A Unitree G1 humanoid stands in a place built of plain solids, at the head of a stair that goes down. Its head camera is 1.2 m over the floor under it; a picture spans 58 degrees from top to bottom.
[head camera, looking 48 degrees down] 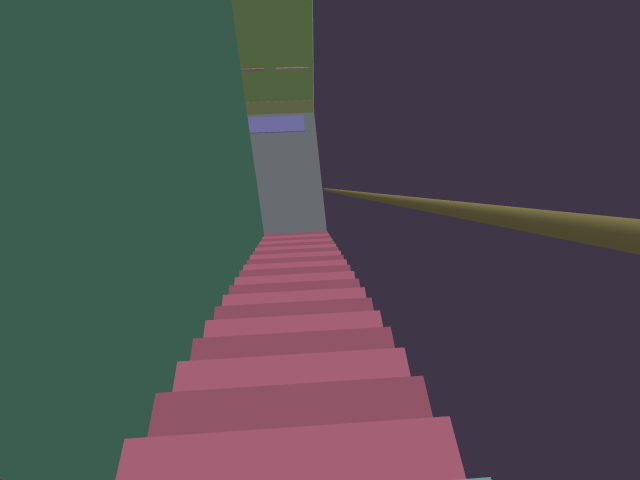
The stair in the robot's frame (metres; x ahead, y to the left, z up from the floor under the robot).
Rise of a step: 0.19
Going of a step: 0.22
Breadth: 1.01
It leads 4 degrees to the left of straight ahead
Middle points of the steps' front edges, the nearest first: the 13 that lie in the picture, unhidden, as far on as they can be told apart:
0.47 0.09 -0.19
0.69 0.11 -0.38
0.91 0.12 -0.57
1.14 0.14 -0.77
1.36 0.15 -0.96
1.58 0.17 -1.15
1.80 0.18 -1.34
2.02 0.20 -1.53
2.24 0.21 -1.72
2.47 0.23 -1.91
2.69 0.24 -2.11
2.91 0.26 -2.30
3.13 0.27 -2.49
